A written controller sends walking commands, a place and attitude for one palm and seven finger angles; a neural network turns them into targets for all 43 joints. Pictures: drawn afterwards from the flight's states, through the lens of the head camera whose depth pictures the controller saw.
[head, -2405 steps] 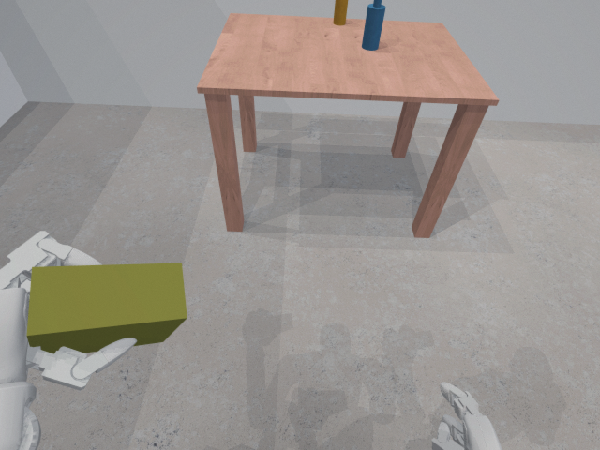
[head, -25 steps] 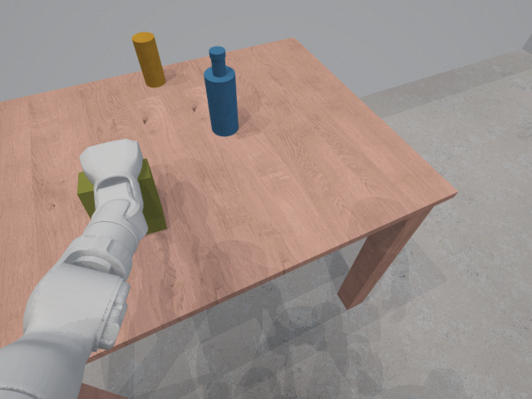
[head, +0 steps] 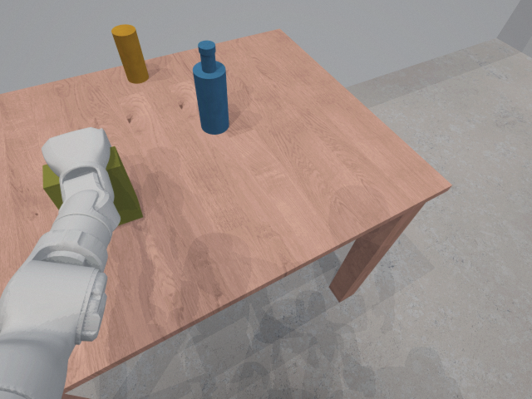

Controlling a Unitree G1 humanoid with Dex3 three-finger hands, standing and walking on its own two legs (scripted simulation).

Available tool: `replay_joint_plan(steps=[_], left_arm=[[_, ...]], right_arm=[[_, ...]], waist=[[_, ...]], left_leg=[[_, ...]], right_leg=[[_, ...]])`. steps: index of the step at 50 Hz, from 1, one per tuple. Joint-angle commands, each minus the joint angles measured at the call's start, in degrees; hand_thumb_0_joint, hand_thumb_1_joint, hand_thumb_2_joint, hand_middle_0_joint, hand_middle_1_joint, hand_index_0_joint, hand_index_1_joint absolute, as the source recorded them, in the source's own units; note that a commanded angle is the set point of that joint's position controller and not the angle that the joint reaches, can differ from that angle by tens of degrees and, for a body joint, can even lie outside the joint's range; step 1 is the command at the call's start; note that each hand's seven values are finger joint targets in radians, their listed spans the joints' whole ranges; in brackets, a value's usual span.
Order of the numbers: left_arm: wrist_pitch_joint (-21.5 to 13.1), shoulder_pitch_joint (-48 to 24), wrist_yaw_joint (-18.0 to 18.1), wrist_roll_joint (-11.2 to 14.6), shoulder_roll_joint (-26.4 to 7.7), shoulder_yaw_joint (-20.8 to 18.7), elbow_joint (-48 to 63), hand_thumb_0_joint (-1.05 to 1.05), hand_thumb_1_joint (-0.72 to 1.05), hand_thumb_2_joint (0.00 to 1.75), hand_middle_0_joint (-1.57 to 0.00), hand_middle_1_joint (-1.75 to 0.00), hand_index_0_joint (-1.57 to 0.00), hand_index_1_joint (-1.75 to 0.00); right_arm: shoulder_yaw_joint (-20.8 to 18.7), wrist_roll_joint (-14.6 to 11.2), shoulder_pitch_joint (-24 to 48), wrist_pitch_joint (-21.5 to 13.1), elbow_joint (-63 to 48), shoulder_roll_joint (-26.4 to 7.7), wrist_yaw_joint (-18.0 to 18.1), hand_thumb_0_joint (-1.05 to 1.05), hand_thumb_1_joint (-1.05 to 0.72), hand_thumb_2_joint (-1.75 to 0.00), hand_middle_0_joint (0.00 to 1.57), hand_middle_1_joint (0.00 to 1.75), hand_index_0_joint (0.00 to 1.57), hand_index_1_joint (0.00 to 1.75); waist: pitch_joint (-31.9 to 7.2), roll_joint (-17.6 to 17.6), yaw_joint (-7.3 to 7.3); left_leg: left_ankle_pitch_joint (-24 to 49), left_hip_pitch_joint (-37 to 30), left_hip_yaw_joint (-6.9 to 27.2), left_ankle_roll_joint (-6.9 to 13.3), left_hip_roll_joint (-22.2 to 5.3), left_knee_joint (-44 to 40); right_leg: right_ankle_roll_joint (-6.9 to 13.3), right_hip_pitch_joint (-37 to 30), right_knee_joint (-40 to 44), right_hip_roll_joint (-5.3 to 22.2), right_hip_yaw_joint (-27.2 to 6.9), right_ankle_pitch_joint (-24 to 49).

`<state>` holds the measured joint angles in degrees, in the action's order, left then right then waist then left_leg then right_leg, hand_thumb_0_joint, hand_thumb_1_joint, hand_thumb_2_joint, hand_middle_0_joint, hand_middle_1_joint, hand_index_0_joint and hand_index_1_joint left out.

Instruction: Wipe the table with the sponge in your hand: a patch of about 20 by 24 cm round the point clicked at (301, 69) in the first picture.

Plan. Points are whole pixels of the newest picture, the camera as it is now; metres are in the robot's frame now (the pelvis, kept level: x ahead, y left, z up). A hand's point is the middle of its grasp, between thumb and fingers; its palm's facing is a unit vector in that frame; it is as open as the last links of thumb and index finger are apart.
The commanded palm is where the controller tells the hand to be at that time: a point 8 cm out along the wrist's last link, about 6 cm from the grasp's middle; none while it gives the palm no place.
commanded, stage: slide back across to the first lane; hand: left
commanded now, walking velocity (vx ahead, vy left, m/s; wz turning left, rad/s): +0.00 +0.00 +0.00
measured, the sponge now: (101, 201) +0.45 +0.27 -0.01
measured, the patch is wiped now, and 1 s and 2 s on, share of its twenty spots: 0.95 0.95 1.00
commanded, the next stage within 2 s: wipe back along the first lane in 0.36 s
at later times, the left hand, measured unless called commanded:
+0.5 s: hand (48, 194) +0.43 +0.32 +0.05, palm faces -0.08 -0.04 -1.00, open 10.2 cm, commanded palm +0.40 +0.31 +0.09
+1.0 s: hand (52, 218) +0.39 +0.31 +0.04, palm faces -0.06 -0.02 -1.00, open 10.2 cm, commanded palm +0.35 +0.28 +0.08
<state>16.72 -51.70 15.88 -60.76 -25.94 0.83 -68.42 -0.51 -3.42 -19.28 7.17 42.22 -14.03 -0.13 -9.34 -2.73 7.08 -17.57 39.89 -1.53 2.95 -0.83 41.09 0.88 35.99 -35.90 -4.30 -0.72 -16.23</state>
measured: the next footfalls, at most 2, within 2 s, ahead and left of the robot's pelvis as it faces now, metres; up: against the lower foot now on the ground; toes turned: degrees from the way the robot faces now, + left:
none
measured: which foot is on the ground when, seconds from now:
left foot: down 0.00-1.00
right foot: down 0.00-1.00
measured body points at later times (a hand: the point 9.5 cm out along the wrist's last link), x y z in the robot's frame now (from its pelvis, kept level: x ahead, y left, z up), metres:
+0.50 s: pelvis +0.03 +0.01 +0.01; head +0.07 +0.02 +0.46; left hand +0.43 +0.32 +0.10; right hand +0.14 -0.25 -0.11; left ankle +0.02 +0.08 -0.72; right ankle +0.00 -0.12 -0.72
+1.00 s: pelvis +0.02 +0.00 +0.01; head +0.05 +0.00 +0.46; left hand +0.39 +0.30 +0.10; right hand +0.17 -0.24 -0.11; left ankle +0.02 +0.08 -0.72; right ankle +0.00 -0.12 -0.72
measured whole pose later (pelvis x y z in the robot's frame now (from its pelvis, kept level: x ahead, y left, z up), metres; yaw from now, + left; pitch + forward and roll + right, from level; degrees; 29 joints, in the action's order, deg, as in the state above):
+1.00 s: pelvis +0.02 +0.00 +0.01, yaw +3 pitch +10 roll -2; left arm 16.0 -29.0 13.5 -58.3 -24.0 6.0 -44.1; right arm -0.3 -4.6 -10.8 11.8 38.3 -14.5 0.8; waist -7.8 -2.6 0.1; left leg -17.7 27.9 0.1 3.2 1.3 35.8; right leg 0.8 23.4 -31.0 -2.4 0.7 -17.4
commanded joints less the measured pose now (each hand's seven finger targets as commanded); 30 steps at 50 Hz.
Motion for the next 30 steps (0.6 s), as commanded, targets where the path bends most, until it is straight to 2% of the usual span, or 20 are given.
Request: replay_joint_plan(steps=[1, 4, 5, 6, 9, 10, 12, 13, 14, 15, 16, 17, 20, 21, 22, 23, 24, 26, 29, 30], left_arm=[[1.9, -16.7, 1.3, -2.1, -17.9, -1.3, 8.1, 0.0, 0.1, 1.3, -1.2, -1.6, -1.2, -1.6], [1.1, -14.9, 0.3, -1.9, -17.3, -0.6, 9.2, 0.0, 0.1, 1.3, -1.2, -1.6, -1.2, -1.6], [0.5, -15.3, 0.0, -2.0, -17.7, -1.0, 10.1, 0.0, 0.1, 1.3, -1.2, -1.6, -1.2, -1.6], [0.0, -14.8, -0.3, -2.2, -16.4, 0.1, 10.9, 0.0, 0.1, 1.3, -1.2, -1.6, -1.2, -1.6], [-1.0, -11.9, -1.0, -2.0, -17.4, -0.9, 12.0, 0.0, 0.1, 1.3, -1.2, -1.6, -1.2, -1.6], [-1.9, -13.3, -1.4, -1.9, -16.5, -0.3, 13.7, 0.0, 0.1, 1.3, -1.2, -1.6, -1.2, -1.6], [-2.4, -10.6, -1.6, -1.9, -16.4, -0.5, 13.5, 0.0, 0.1, 1.3, -1.2, -1.6, -1.2, -1.6], [-2.8, -11.5, -1.8, -2.0, -15.6, 0.4, 15.0, 0.0, 0.1, 1.3, -1.2, -1.6, -1.2, -1.6], [-2.9, -10.3, -1.8, -2.2, -16.5, -0.6, 14.8, 0.0, 0.1, 1.3, -1.2, -1.6, -1.2, -1.6], [-3.3, -9.9, -1.9, -1.8, -17.4, -1.6, 16.3, 0.0, 0.1, 1.3, -1.2, -1.6, -1.2, -1.6], [-3.3, -9.6, -2.0, -2.2, -18.1, -1.7, 16.1, 0.0, 0.1, 1.3, -1.2, -1.6, -1.2, -1.6], [-3.4, -8.9, -2.0, -2.2, -17.3, -1.3, 16.6, 0.0, 0.1, 1.3, -1.2, -1.6, -1.2, -1.6], [-3.8, -5.0, -2.3, -1.7, -19.2, -3.6, 18.4, 0.0, 0.1, 1.3, -1.2, -1.6, -1.2, -1.6], [-3.7, -5.0, -2.3, -2.1, -19.9, -3.5, 18.4, 0.0, 0.1, 1.3, -1.2, -1.6, -1.2, -1.6], [-3.6, -5.2, -2.4, -2.0, -18.4, -2.1, 19.1, 0.0, 0.1, 1.3, -1.2, -1.6, -1.2, -1.6], [-3.6, -5.5, -2.5, -2.2, -18.8, -2.5, 19.0, 0.0, 0.1, 1.3, -1.2, -1.6, -1.2, -1.6], [-3.4, -3.1, -2.8, -1.6, -16.3, -0.9, 18.6, 0.0, 0.1, 1.3, -1.2, -1.6, -1.2, -1.6], [-3.8, -0.9, -3.2, -0.8, -14.7, -0.7, 20.6, 0.0, 0.1, 1.3, -1.2, -1.6, -1.2, -1.6], [-3.6, 1.9, -3.9, 0.0, -10.6, 2.3, 23.4, 0.0, 0.1, 1.3, -1.2, -1.6, -1.2, -1.6], [-3.6, 2.3, -4.0, 0.6, -10.5, 1.6, 23.9, 0.0, 0.1, 1.3, -1.2, -1.6, -1.2, -1.6]], right_arm=[[-3.0, 0.0, 0.5, -1.4, -5.8, -10.0, 0.4, 0.0, -0.9, -0.9, 0.2, 0.3, 0.2, 0.3], [-3.0, -0.2, 1.3, -1.2, -6.2, -10.0, 0.6, 0.0, -0.9, -0.9, 0.2, 0.3, 0.2, 0.3], [-3.0, -0.3, 1.6, -1.2, -6.4, -9.9, 0.7, 0.0, -0.9, -0.9, 0.2, 0.3, 0.2, 0.3], [-3.0, -0.2, 1.4, -1.2, -6.4, -9.9, 0.7, 0.0, -0.9, -0.9, 0.2, 0.3, 0.2, 0.3], [-3.2, -0.2, 1.8, -0.7, -6.7, -10.0, 0.9, 0.0, -0.9, -0.9, 0.2, 0.3, 0.2, 0.3], [-3.2, -0.2, 2.2, -0.7, -6.9, -9.8, 1.0, 0.0, -0.9, -0.9, 0.2, 0.3, 0.2, 0.3], [-3.4, -0.2, 2.2, -0.3, -6.8, -10.0, 1.0, 0.0, -0.9, -0.9, 0.2, 0.3, 0.2, 0.3], [-3.3, -0.1, 2.6, -0.1, -7.1, -9.9, 1.0, 0.0, -0.9, -0.9, 0.2, 0.3, 0.2, 0.3], [-3.4, -0.1, 2.5, 0.1, -7.0, -10.0, 0.9, 0.0, -0.9, -0.9, 0.2, 0.3, 0.2, 0.3], [-3.3, -0.1, 3.3, 0.2, -7.4, -10.0, 1.0, 0.0, -0.9, -0.9, 0.2, 0.3, 0.2, 0.3], [-3.3, 0.0, 3.1, 0.5, -7.2, -10.2, 1.0, 0.0, -0.9, -0.9, 0.2, 0.3, 0.2, 0.3], [-3.4, 0.0, 3.3, 0.7, -7.4, -10.1, 1.0, 0.0, -0.9, -0.9, 0.2, 0.3, 0.2, 0.3], [-3.4, 0.0, 4.5, 1.3, -8.2, -10.2, 0.9, 0.0, -0.9, -0.9, 0.2, 0.3, 0.2, 0.3], [-3.3, 0.0, 4.5, 1.6, -7.9, -10.5, 0.9, 0.0, -0.9, -0.9, 0.2, 0.3, 0.2, 0.3], [-3.2, 0.0, 4.7, 1.7, -8.2, -10.3, 1.0, 0.0, -0.9, -0.9, 0.2, 0.3, 0.2, 0.3], [-3.2, -0.1, 4.7, 1.8, -8.0, -10.4, 0.9, 0.0, -0.9, -0.9, 0.2, 0.3, 0.2, 0.3], [-3.3, -0.1, 4.9, 1.8, -8.5, -10.1, 0.8, 0.0, -0.9, -0.9, 0.2, 0.3, 0.2, 0.3], [-3.6, -0.2, 5.3, 1.8, -8.6, -10.1, 0.8, 0.0, -0.9, -0.9, 0.2, 0.3, 0.2, 0.3], [-3.6, -0.4, 6.3, 2.1, -9.2, -9.7, 0.6, 0.0, -0.9, -0.9, 0.2, 0.3, 0.2, 0.3], [-3.6, -0.4, 6.8, 2.2, -9.3, -9.7, 0.7, 0.0, -0.9, -0.9, 0.2, 0.3, 0.2, 0.3]], waist=[[-18.1, -1.1, -3.61], [-15.8, -0.1, -3.37], [-16.2, -0.9, -3.68], [-16.1, -1.9, -3.48], [-16.4, -0.4, -3.89], [-16.9, -2.1, -3.77], [-15.9, -1.2, -3.98], [-15.6, -2.3, -3.69], [-16.0, -1.2, -4.12], [-17.2, -2.7, -4.8], [-16.7, -2.3, -4.57], [-16.5, -2.4, -4.61], [-18.4, -1.3, -5.92], [-17.4, -1.6, -5.58], [-16.8, -1.8, -5.25], [-15.9, -2.0, -5.29], [-15.3, -1.5, -5.3], [-16.6, -0.7, -5.55], [-16.2, -1.1, -5.38], [-16.0, -0.6, -5.5]], left_leg=[[14.2, -16.6, 3.4, 0.3, 0.3, -5.0], [12.9, -17.2, 3.3, 0.4, 0.4, -5.8], [14.6, -18.0, 3.8, 0.2, 0.3, -6.0], [15.6, -19.3, 3.7, 0.3, 0.4, -5.7], [17.3, -20.5, 3.7, 0.3, 0.4, -5.6], [19.3, -21.7, 4.1, 0.0, 0.2, -5.7], [20.0, -22.5, 4.1, 0.0, 0.2, -5.4], [20.1, -22.7, 3.9, 0.0, 0.3, -5.5], [20.8, -23.0, 4.1, 0.0, 0.3, -5.4], [23.4, -23.6, 3.9, -0.1, 0.4, -5.4], [23.7, -23.8, 4.1, -0.3, 0.4, -5.1], [24.8, -24.0, 4.0, -0.3, 0.4, -4.9], [27.8, -23.8, 3.6, -0.2, 0.7, -4.6], [27.2, -23.7, 3.6, -0.3, 0.8, -4.7], [26.9, -23.7, 3.5, -0.2, 0.9, -4.7], [26.8, -23.9, 3.9, -0.4, 0.8, -5.0], [26.1, -23.7, 3.7, -0.2, 0.9, -5.2], [28.7, -25.5, 4.1, -0.2, 0.6, -4.9], [28.7, -26.6, 4.5, -0.4, 0.3, -5.1], [29.1, -26.4, 4.4, -0.3, 0.2, -5.3]], right_leg=[[2.1, -9.1, 4.4, 0.1, 1.6, 12.0], [2.1, -9.0, 5.6, 0.2, 1.7, 10.7], [2.3, -9.0, 5.2, 0.2, 1.8, 11.4], [2.4, -8.6, 5.1, 0.1, 1.8, 12.1], [2.4, -9.6, 5.5, 0.2, 1.7, 13.6], [2.7, -9.1, 5.1, 0.2, 1.9, 14.3], [2.6, -8.7, 5.3, 0.2, 2.1, 14.4], [2.7, -8.6, 5.4, 0.2, 1.9, 14.9], [2.8, -9.2, 5.3, 0.2, 2.1, 15.3], [3.0, -10.4, 5.1, 0.3, 1.9, 17.3], [3.0, -10.1, 4.9, 0.3, 2.0, 17.5], [3.0, -10.1, 4.8, 0.3, 2.1, 18.4], [3.0, -13.6, 4.8, 0.5, 1.6, 22.4], [2.9, -13.2, 4.7, 0.6, 1.7, 22.2], [2.9, -12.9, 4.8, 0.5, 1.8, 22.0], [3.0, -12.1, 4.9, 0.5, 2.0, 21.3], [3.0, -12.3, 5.2, 0.4, 2.1, 20.4], [2.9, -12.7, 5.4, 0.5, 2.1, 21.7], [3.0, -12.1, 5.8, 0.4, 2.3, 20.3], [3.0, -12.6, 5.9, 0.5, 2.3, 20.9]])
